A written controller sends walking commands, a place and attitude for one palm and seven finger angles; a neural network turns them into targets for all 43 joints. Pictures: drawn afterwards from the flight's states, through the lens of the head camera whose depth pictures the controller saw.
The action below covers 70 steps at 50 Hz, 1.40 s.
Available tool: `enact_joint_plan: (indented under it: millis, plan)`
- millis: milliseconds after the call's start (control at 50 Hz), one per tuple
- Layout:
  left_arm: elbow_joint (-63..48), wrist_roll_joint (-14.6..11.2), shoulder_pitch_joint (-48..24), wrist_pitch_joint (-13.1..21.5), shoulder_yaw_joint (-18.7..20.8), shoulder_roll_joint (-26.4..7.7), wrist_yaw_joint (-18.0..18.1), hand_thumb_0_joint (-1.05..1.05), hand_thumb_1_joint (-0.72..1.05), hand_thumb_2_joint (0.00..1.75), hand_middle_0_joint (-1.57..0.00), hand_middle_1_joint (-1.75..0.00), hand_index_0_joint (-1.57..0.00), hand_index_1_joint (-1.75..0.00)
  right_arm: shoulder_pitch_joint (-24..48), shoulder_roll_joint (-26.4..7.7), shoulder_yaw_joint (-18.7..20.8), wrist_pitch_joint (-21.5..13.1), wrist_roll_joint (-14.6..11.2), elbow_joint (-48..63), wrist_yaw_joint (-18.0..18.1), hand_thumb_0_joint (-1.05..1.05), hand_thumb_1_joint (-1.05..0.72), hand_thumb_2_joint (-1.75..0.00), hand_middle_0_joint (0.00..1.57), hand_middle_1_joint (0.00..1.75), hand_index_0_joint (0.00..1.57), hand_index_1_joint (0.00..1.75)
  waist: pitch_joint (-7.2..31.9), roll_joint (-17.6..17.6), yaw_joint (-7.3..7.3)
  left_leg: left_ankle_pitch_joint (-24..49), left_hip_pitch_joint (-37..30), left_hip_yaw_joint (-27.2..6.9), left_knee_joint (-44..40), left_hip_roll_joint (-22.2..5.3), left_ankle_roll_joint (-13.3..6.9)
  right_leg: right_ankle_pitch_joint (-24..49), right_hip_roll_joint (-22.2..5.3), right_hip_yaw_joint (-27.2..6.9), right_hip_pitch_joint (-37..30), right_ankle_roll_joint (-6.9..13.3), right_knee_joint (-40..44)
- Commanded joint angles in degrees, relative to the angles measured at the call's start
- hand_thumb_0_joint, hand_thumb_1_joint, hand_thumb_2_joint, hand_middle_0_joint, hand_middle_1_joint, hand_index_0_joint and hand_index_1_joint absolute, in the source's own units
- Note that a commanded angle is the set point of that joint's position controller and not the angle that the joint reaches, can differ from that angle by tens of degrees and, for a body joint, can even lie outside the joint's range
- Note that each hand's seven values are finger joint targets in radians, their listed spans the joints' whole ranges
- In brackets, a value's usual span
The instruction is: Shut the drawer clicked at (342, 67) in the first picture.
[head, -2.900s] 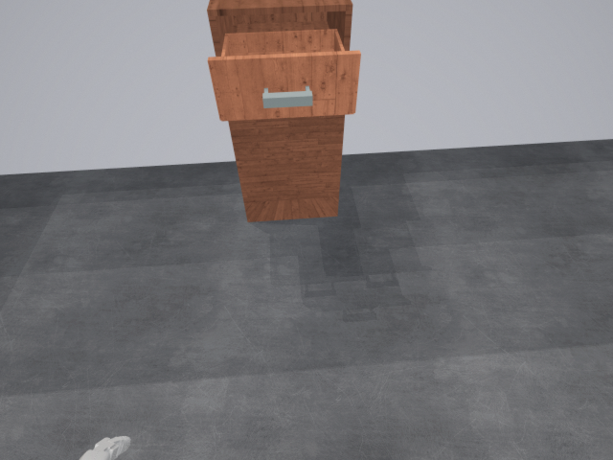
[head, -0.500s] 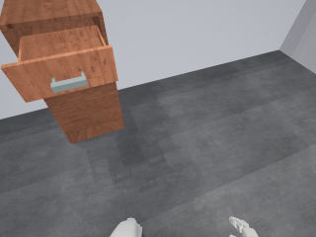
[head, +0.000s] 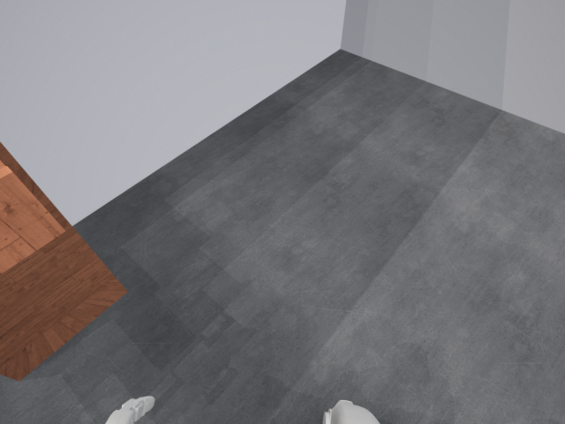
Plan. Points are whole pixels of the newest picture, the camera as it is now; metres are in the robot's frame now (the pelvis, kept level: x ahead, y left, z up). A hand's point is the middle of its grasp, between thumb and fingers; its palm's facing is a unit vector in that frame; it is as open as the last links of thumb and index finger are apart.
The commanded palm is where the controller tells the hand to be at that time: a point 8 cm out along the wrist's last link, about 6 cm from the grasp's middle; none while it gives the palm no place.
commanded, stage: walk to a spot facing it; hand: left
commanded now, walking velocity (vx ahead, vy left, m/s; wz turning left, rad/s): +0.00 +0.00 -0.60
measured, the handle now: out of the picture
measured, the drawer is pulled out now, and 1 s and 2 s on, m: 0.28 0.28 0.28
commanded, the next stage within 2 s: turn to face it in 0.12 s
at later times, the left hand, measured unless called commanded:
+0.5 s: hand out of the picture +0.14 +0.19 -0.16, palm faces -0.01 -0.99 -0.17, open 7.4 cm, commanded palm none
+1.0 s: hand out of the picture +0.07 +0.19 -0.13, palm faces +0.25 -0.92 -0.30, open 7.4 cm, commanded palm none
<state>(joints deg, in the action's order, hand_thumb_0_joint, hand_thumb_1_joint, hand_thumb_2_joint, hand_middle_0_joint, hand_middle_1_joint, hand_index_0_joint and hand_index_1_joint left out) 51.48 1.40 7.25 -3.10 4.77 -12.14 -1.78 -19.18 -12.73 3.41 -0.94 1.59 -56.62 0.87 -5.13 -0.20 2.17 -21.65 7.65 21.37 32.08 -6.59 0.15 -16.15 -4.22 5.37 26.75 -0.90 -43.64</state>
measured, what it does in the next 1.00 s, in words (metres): steps on the spot: right foot, then left foot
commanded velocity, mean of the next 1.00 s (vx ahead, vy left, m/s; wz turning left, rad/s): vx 0.00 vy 0.00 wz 0.37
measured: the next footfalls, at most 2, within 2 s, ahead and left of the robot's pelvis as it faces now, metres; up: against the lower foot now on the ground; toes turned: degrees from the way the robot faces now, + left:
right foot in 0.04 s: +0.11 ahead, -0.11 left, +0.00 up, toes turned -8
left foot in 0.46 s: +0.09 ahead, +0.12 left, +0.00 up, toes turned -2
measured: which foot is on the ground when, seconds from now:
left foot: down 0.00-0.04, up 0.06-0.44, down 0.46-0.88, up 0.90-1.00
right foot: up 0.00-0.02, down 0.04-0.48, up 0.50-0.86, down 0.88-1.00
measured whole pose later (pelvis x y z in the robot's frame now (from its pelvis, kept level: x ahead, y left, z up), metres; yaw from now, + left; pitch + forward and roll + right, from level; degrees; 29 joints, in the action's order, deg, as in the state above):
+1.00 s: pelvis +0.01 -0.02 +0.01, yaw +13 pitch -1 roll +2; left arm 52.7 0.7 9.9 -0.8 2.9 -10.1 1.7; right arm -12.9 -15.8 6.3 4.1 1.0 -55.9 -0.3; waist -3.4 3.0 1.6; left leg -25.0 29.0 -1.9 60.8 2.2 2.8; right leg -17.5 -3.2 5.1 10.7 0.9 -29.1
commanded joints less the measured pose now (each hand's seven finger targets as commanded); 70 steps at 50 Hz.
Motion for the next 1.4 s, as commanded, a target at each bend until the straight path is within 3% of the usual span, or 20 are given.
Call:
enact_joint_plan:
  millis: [0, 20, 40, 60, 160, 320, 400, 460, 500, 600, 800, 820, 860, 880, 960, 1200, 1260, 1280, 1320, 1380]
  plan:
    - [-2.9, 0.4, 7.7, 2.9, 0.9, -6.4, 0.4, 0.0, 0.9, 0.9, -0.2, -0.3, -0.2, -0.3, -0.6, -8.9, 1.7, -0.3, -0.2, 4.8, -0.2, 0.0, -0.9, -0.9, 0.2, 0.3, 0.2, 0.3, 8.7, 0.7, -5.27, 32.6, 4.8, -5.3, 11.7, -13.4, -1.3, 9.0, 1.1, -1.0, -19.5, 2.6, 15.0]
    - [-1.9, 0.7, 12.5, 3.8, 2.4, -13.6, 1.2, 0.0, 0.9, 0.9, -0.2, -0.3, -0.2, -0.3, -0.9, -5.3, 0.9, 0.0, -0.8, 6.9, -0.7, 0.0, -0.9, -0.9, 0.2, 0.3, 0.2, 0.3, 13.4, -15.4, -7.0, 1.0, 21.1, -2.6, 28.4, -4.8, 2.9, 28.7, -13.8, -22.6, -32.2, 8.8, 18.4]
    - [-0.9, -1.0, 15.6, 3.2, 3.2, -17.3, 1.9, 0.0, 0.9, 0.9, -0.2, -0.3, -0.2, -0.3, 2.0, -5.1, 0.6, 0.4, -1.0, 8.5, 0.0, 0.0, -0.9, -0.9, 0.2, 0.3, 0.2, 0.3, 16.7, -15.9, -7.94, -16.7, 26.3, -11.5, 39.7, 0.6, 4.0, 46.4, -20.7, -30.6, -32.9, 15.1, 19.9]
    - [-1.5, -1.1, 13.6, 3.0, 3.2, -15.8, 2.6, 0.0, 0.9, 0.9, -0.2, -0.3, -0.2, -0.3, 3.1, -5.9, 0.7, 0.9, -1.4, 8.6, 0.5, 0.0, -0.9, -0.9, 0.2, 0.3, 0.2, 0.3, 16.7, -11.3, -6.96, -14.0, 26.4, -18.2, 41.2, -1.4, 3.3, 41.0, -18.5, -25.8, -31.4, 15.8, 20.3]
    - [-5.2, -0.6, 0.4, 2.5, 1.4, -10.4, 3.0, 0.0, 0.9, 0.9, -0.2, -0.3, -0.2, -0.3, 3.2, -4.6, 0.7, 3.0, -0.3, 6.6, 0.3, 0.0, -0.9, -0.9, 0.2, 0.3, 0.2, 0.3, 8.5, -6.0, -1.17, -1.5, 20.7, -19.4, 34.7, -1.2, 4.6, 20.4, -9.3, -17.8, -13.1, 10.9, 25.3]
    - [-2.7, 0.6, 3.3, 2.7, 0.3, -7.8, 3.2, 0.0, 0.9, 0.9, -0.2, -0.3, -0.2, -0.3, 2.1, -1.5, -0.6, 2.1, -0.6, 4.6, -0.1, 0.0, -0.9, -0.9, 0.2, 0.3, 0.2, 0.3, 9.3, -7.5, -1.89, -1.7, 12.7, -18.6, 15.5, 2.7, 2.1, 2.7, -7.8, -16.0, -12.7, 10.6, 28.5]
    - [-0.1, -0.7, 4.4, 2.7, -0.8, -6.0, 3.4, 0.0, 0.9, 0.9, -0.2, -0.3, -0.2, -0.3, -0.7, -1.3, -1.4, 0.9, -0.9, 1.7, -0.2, 0.0, -0.9, -0.9, 0.2, 0.3, 0.2, 0.3, 6.7, -4.4, -1.13, 8.8, 1.6, -19.6, -6.6, 3.5, 1.2, -0.4, -5.5, -10.4, -9.6, 5.6, 23.4]
    - [-0.3, -0.9, 5.3, 2.0, -1.0, -2.6, 3.0, 0.0, 0.9, 0.9, -0.2, -0.3, -0.2, -0.3, 4.3, -8.9, -0.3, 1.2, 0.1, 4.1, 0.0, 0.0, -0.9, -0.9, 0.2, 0.3, 0.2, 0.3, 0.8, 11.8, -3.37, 8.8, 13.3, -40.9, -18.6, -11.9, -7.0, -4.9, 2.1, -1.5, -8.2, -0.8, 10.3]
    - [0.2, -0.2, 3.5, 1.6, -0.4, -4.0, 2.9, 0.0, 0.9, 0.9, -0.2, -0.3, -0.2, -0.3, 5.6, -7.5, -0.3, 1.0, 0.1, 3.8, 0.7, 0.0, -0.9, -0.9, 0.2, 0.3, 0.2, 0.3, -1.4, 14.8, -2.71, 13.8, 14.1, -41.6, -20.9, -10.0, -9.1, -9.0, 2.4, -3.1, -5.7, -1.0, -1.8]
    - [0.3, -0.8, 2.4, 2.2, 0.1, -3.4, 2.8, 0.0, 0.9, 0.9, -0.2, -0.3, -0.2, -0.3, 0.9, -8.3, 0.9, 0.9, -0.3, 2.6, 1.3, 0.0, -0.9, -0.9, 0.2, 0.3, 0.2, 0.3, 6.6, 7.2, -1.01, 40.7, -3.2, -37.1, -11.8, -7.7, -10.8, -10.4, 2.3, -5.5, 3.2, -2.2, -11.4]
    - [-0.1, -1.7, 5.8, 2.6, 0.4, -4.1, 3.4, 0.0, 0.9, 0.9, -0.2, -0.3, -0.2, -0.3, 4.5, -10.7, 3.3, 2.2, -0.6, 4.8, 0.4, 0.0, -0.9, -0.9, 0.2, 0.3, 0.2, 0.3, 13.3, 9.2, -2.17, 36.3, 1.9, -42.6, -5.8, -2.6, -8.0, -1.1, 5.1, -4.5, -14.6, -2.5, 15.5]
    - [0.4, -1.6, 8.1, 2.9, 0.8, -5.3, 3.6, 0.0, 0.9, 0.9, -0.2, -0.3, -0.2, -0.3, 5.8, -10.0, 3.4, 2.2, -1.0, 5.4, 0.2, 0.0, -0.9, -0.9, 0.2, 0.3, 0.2, 0.3, 13.5, 6.5, -3.51, 29.1, 7.1, -41.1, -3.9, -0.3, -5.4, 5.2, 3.2, -4.9, -21.8, -2.3, 23.4]
    - [0.3, -0.2, 9.9, 3.3, 2.2, -13.8, 4.2, 0.0, 0.9, 0.9, -0.2, -0.3, -0.2, -0.3, 7.3, -4.5, 2.6, 2.2, -1.2, 8.1, -0.4, 0.0, -0.9, -0.9, 0.2, 0.3, 0.2, 0.3, 10.1, -17.8, -5.09, -10.6, 28.8, -23.8, 15.2, 11.3, 2.5, 15.4, -21.3, -24.7, -32.0, 6.6, 28.3]
    - [-0.7, -0.5, 8.9, 3.1, 1.9, -13.4, 4.2, 0.0, 0.9, 0.9, -0.2, -0.3, -0.2, -0.3, 8.2, -7.1, 3.4, 2.5, -0.5, 8.1, -0.4, 0.0, -0.9, -0.9, 0.2, 0.3, 0.2, 0.3, 9.3, -12.3, -4.9, -12.7, 26.6, -25.8, 25.8, 7.9, 2.0, 19.8, -24.6, -23.1, -24.3, 10.2, 26.8]
    - [-2.9, -0.4, 2.1, 3.4, 0.2, -8.1, 3.9, 0.0, 0.9, 0.9, -0.2, -0.3, -0.2, -0.3, 7.4, -6.0, 3.3, 4.1, -0.2, 5.2, -1.9, 0.0, -0.9, -0.9, 0.2, 0.3, 0.2, 0.3, 1.4, -10.5, -1.08, -1.4, 26.6, -22.5, 38.5, 5.1, 3.6, 20.9, -13.5, -7.8, -16.5, 7.2, 24.9]
    - [-2.7, 0.6, 9.0, 2.8, 1.3, -13.0, 3.6, 0.0, 0.9, 0.9, -0.2, -0.3, -0.2, -0.3, 17.7, -5.1, 1.5, 3.6, -0.9, 10.2, -2.8, 0.0, -0.9, -0.9, 0.2, 0.3, 0.2, 0.3, 3.8, -12.6, -5.46, -4.8, 17.5, -15.5, 15.2, 4.6, 3.4, 24.6, -17.5, -1.8, -20.8, 8.2, 20.8]
    - [-2.3, 0.1, 9.1, 2.5, 1.6, -13.5, 3.3, 0.0, 0.9, 0.9, -0.2, -0.3, -0.2, -0.3, 13.3, -6.1, 1.6, 2.7, -0.8, 9.7, -2.5, 0.0, -0.9, -0.9, 0.2, 0.3, 0.2, 0.3, 8.1, -11.4, -3.45, 3.3, 8.7, -13.4, 0.9, 6.2, 2.4, 27.8, -16.0, 2.6, -21.6, 4.5, 12.8]
    - [-2.4, -0.4, 8.9, 2.2, 1.6, -12.8, 3.2, 0.0, 0.9, 0.9, -0.2, -0.3, -0.2, -0.3, 9.3, -8.4, 2.1, 2.3, -0.7, 9.0, -2.5, 0.0, -0.9, -0.9, 0.2, 0.3, 0.2, 0.3, 10.8, -5.8, -1.25, 11.6, -0.4, -15.8, -7.5, 4.9, 1.4, 24.2, -15.0, 4.4, -17.0, 1.8, 4.3]
    - [-6.8, -0.6, 4.9, 1.7, 0.0, -6.9, 2.7, 0.0, 0.9, 0.9, -0.2, -0.3, -0.2, -0.3, 0.6, -19.7, 4.9, 1.6, -1.1, 7.5, -1.5, 0.0, -0.9, -0.9, 0.2, 0.3, 0.2, 0.3, 15.1, 18.9, 3.45, 51.5, -13.9, -44.5, -10.2, -18.2, -11.2, -23.0, -2.9, 1.4, 8.3, -5.1, -18.9]
    - [-5.2, -0.3, 1.8, 1.0, 0.7, -7.7, 3.0, 0.0, 0.9, 0.9, -0.2, -0.3, -0.2, -0.3, 5.1, -15.1, 3.6, 1.6, -0.6, 7.9, -0.4, 0.0, -0.9, -0.9, 0.2, 0.3, 0.2, 0.3, 9.8, 11.2, 1.37, 37.3, -4.5, -38.2, -10.2, -12.6, -11.4, -14.2, -4.0, -4.8, 8.8, -4.2, -25.2]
